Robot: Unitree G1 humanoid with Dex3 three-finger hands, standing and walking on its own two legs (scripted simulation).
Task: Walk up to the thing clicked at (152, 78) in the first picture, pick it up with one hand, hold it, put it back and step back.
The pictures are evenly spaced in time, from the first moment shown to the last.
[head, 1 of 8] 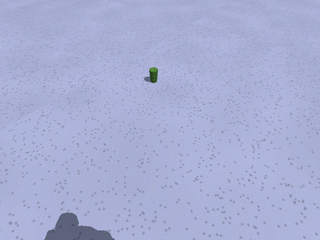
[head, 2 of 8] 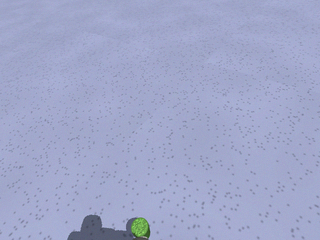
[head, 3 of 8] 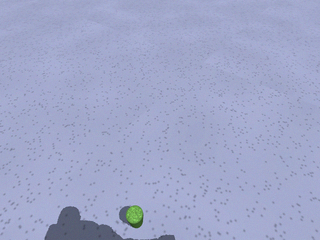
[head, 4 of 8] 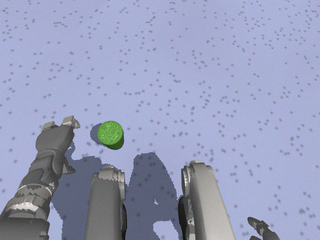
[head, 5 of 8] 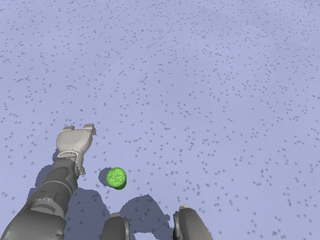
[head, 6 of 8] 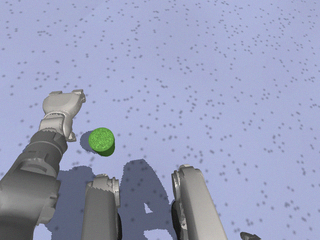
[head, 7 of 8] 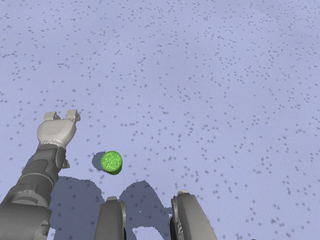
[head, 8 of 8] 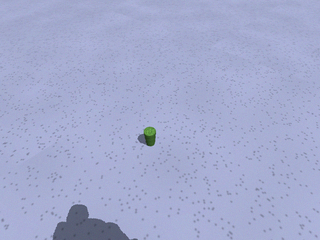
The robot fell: no
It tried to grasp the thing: no
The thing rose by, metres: 0.01
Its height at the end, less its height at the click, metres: +0.00
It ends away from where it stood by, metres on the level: 0.00
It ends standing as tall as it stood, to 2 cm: yes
